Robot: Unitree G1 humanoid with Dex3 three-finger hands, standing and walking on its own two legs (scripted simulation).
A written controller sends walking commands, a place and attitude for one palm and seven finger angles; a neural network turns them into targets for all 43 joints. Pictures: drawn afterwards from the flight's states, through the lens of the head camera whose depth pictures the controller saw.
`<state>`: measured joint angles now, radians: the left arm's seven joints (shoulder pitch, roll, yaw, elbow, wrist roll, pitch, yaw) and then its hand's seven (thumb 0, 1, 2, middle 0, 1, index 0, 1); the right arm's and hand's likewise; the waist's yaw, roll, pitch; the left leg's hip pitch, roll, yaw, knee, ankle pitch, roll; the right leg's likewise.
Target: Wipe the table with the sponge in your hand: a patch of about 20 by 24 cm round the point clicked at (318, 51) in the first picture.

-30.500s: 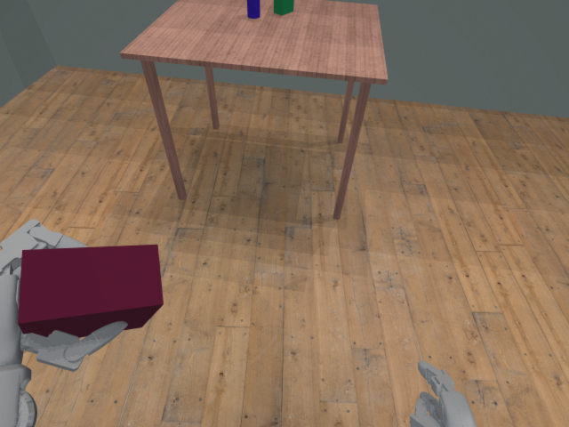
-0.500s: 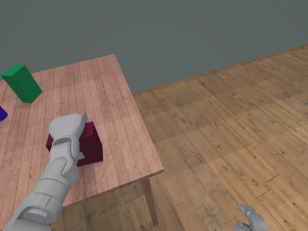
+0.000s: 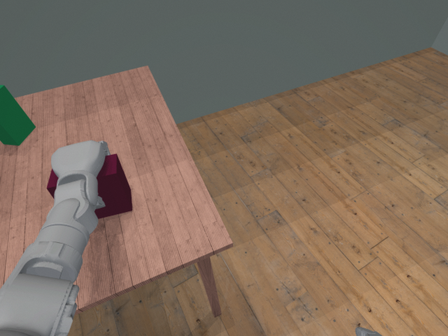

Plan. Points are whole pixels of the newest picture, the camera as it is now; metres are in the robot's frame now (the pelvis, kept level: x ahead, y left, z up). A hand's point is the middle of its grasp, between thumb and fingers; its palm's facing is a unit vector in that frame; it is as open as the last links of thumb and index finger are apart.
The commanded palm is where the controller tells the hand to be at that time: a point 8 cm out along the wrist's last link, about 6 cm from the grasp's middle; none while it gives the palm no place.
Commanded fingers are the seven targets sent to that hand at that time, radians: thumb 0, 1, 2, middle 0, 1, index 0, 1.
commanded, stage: wipe forward along the middle lane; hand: left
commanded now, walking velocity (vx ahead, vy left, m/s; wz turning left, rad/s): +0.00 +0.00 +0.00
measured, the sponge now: (97, 195) +0.38 +0.29 +0.01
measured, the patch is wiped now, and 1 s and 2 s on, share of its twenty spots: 0.90 0.90 0.90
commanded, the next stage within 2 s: slide back across to the first lane in 0.26 s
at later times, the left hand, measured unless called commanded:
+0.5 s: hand (85, 165) +0.43 +0.31 +0.06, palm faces -0.09 -0.03 -1.00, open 10.1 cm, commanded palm +0.41 +0.32 +0.11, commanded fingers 0.00 0.10 1.30 -1.20 -1.60 -1.20 -1.60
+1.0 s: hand (44, 176) +0.40 +0.38 +0.06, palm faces -0.14 -0.02 -0.99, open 10.1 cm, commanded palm +0.39 +0.38 +0.13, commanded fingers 0.00 0.10 1.30 -1.20 -1.60 -1.20 -1.60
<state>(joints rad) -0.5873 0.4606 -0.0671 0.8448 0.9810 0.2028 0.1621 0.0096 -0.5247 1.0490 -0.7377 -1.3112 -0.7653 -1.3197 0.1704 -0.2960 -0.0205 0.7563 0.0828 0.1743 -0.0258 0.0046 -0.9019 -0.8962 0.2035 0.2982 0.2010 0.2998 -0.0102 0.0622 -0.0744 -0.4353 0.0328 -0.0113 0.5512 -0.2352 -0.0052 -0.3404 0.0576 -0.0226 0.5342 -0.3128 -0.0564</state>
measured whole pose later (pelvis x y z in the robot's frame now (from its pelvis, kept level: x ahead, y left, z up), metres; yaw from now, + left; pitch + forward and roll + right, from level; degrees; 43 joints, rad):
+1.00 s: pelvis +0.02 +0.04 +0.00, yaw +0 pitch +7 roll -1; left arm -0.56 0.61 0.02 0.83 1.00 0.09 0.08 0.00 -0.51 1.05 -0.72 -1.33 -0.74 -1.34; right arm 0.17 -0.30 -0.03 0.72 0.08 0.18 -0.02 0.00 -0.90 -0.90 0.20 0.30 0.20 0.30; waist 0.00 0.04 -0.05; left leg -0.41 0.00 0.00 0.54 -0.26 0.03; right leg -0.29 0.02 -0.02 0.46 -0.30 -0.01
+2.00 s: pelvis +0.02 +0.03 +0.01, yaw +1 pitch +4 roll -1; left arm -0.17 0.49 -0.02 0.36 0.93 0.22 0.13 0.00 -0.49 1.05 -0.69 -1.35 -0.71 -1.37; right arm 0.12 -0.29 -0.02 0.68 0.08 0.19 0.00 0.01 -0.90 -0.90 0.20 0.30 0.20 0.30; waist 0.05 0.08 -0.06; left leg -0.34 -0.01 -0.01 0.52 -0.25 0.03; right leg -0.21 0.02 -0.02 0.45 -0.31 -0.01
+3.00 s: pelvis +0.01 +0.02 +0.01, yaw +0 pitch -1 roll +0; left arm 0.22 0.44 -0.07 -0.07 0.90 0.33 0.15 0.00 -0.48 1.05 -0.68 -1.36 -0.70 -1.37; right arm 0.05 -0.28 0.00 0.67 0.07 0.15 -0.02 0.01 -0.90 -0.90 0.20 0.30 0.20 0.30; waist 0.10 0.09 -0.03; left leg -0.23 0.01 0.00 0.50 -0.25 0.01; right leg -0.13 0.03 0.00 0.47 -0.32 -0.03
